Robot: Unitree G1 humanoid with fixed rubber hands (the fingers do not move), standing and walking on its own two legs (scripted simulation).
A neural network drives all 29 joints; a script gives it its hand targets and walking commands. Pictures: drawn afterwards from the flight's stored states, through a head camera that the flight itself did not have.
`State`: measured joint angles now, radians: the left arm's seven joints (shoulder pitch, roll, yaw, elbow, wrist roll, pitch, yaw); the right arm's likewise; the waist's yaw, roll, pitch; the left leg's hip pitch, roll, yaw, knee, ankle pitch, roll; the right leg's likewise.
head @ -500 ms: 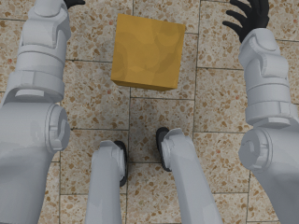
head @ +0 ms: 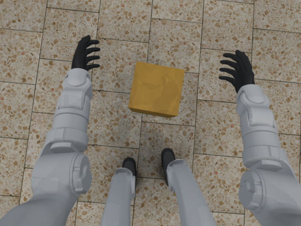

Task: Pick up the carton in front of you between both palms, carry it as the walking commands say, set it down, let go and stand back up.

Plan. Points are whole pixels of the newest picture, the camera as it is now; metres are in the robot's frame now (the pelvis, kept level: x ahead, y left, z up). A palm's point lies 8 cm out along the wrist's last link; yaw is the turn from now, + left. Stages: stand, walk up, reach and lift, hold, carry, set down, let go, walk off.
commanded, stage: let go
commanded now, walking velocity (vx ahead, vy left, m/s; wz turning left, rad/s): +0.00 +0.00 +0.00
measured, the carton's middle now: (155, 93) +0.50 -0.07 -0.55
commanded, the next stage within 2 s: stand in 1.22 s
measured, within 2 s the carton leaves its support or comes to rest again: neither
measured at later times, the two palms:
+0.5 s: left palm (41, 141) +0.34 +0.19 -0.01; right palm (290, 159) +0.26 -0.25 +0.01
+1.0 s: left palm out of the picture +0.24 +0.25 +0.04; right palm (285, 185) +0.23 -0.22 +0.04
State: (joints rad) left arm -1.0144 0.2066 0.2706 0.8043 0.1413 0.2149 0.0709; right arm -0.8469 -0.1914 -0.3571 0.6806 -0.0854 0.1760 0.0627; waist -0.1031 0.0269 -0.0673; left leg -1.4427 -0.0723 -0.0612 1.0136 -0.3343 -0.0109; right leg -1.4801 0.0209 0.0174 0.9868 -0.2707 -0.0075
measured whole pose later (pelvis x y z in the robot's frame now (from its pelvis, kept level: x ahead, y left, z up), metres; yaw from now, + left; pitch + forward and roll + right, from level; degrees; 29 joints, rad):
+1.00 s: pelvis +0.08 +0.02 +0.10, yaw -3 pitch -4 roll -1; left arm 0.23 0.21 0.03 0.42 0.00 0.12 -0.06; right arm 0.21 -0.21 -0.05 0.43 -0.02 0.13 0.08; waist 0.00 0.02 0.09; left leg -0.08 -0.05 -0.04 0.45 -0.30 0.04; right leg -0.13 0.02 0.06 0.43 -0.24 0.01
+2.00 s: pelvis +0.08 -0.01 +0.10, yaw -1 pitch -1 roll +0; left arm 0.16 0.34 0.04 0.87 0.03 0.00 0.02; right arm 0.17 -0.36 -0.01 0.82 -0.03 -0.01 -0.03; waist 0.01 0.03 0.02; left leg -0.11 -0.01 -0.08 0.44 -0.31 -0.01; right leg -0.16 0.04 0.01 0.44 -0.26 -0.03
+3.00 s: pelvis +0.06 +0.00 +0.11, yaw -1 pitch -3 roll +0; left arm 0.11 0.38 0.02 1.04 0.01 -0.01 0.01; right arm 0.14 -0.39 0.00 1.01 -0.02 -0.02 -0.02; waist 0.01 0.02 0.03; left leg -0.08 -0.02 -0.07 0.34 -0.22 0.00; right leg -0.12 0.03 0.02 0.35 -0.18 -0.02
